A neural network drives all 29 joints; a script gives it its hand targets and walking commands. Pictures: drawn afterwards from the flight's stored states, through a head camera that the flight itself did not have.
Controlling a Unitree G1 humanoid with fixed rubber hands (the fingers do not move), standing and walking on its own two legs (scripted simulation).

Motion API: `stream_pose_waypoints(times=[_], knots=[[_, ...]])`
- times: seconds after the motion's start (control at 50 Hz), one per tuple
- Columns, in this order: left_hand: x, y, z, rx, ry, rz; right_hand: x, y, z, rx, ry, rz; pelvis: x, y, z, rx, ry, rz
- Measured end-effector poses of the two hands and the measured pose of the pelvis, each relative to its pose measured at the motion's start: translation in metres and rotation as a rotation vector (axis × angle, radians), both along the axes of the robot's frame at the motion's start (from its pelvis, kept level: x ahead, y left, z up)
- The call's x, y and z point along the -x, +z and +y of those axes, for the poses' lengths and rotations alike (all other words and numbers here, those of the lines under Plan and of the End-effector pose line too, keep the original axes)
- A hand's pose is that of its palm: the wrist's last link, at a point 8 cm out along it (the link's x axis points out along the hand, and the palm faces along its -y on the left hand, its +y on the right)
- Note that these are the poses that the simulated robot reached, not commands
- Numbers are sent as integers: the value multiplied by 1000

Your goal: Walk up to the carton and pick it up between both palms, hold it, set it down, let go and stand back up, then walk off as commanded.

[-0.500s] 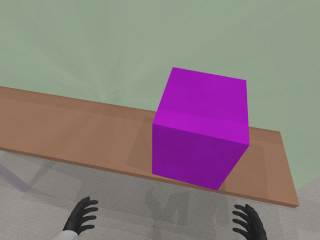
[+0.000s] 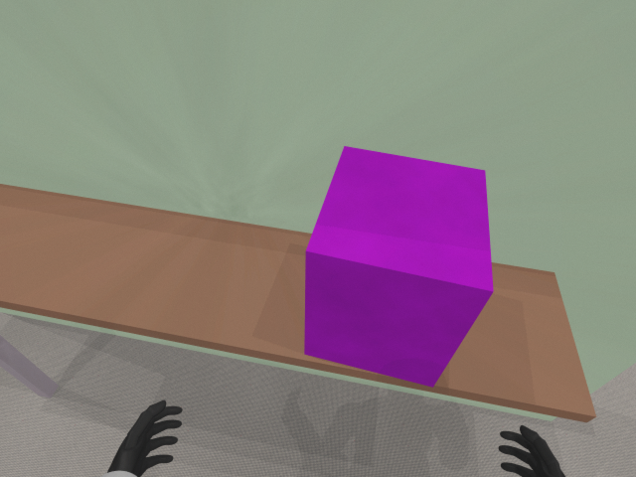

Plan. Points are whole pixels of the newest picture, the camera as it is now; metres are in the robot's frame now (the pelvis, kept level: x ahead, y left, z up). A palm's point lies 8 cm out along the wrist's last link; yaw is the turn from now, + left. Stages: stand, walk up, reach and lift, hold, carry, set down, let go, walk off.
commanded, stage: stand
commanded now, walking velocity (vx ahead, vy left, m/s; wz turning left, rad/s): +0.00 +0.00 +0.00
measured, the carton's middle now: (389, 268) +0.41 -0.09 +0.02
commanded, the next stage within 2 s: walk off in 0.32 s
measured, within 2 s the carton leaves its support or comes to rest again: neither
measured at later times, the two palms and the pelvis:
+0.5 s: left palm out of the picture +0.12 +0.27 -0.09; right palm out of the picture +0.10 -0.29 -0.07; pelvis -0.01 +0.01 +0.00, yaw +0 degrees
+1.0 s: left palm out of the picture -0.01 +0.27 -0.08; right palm out of the picture -0.02 -0.37 -0.15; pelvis -0.12 -0.05 -0.03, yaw -2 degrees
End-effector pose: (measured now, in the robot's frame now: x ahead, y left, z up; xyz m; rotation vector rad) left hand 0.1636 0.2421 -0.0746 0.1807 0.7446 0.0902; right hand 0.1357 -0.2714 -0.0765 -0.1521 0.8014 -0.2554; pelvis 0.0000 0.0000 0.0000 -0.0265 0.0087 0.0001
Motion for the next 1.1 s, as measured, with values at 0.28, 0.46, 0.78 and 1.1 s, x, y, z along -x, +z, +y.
stream_pose_waypoints(times=[0.28,0.46,0.78,1.1], knots=[[21,-3,26,-33,14,13,24,8,-18,61,-11,9,7,-1,5,7,0,-20],[36,-9,29,-37,24,47,38,6,-18,59,-18,23,13,-1,5,7,0,-28],[122,-27,50,-196,78,272,115,-39,-53,73,-52,218,67,-19,-16,-29,-22,-122],[181,8,18,-334,86,182,179,-81,-99,37,-37,274,140,-32,-53,-79,-40,-131]])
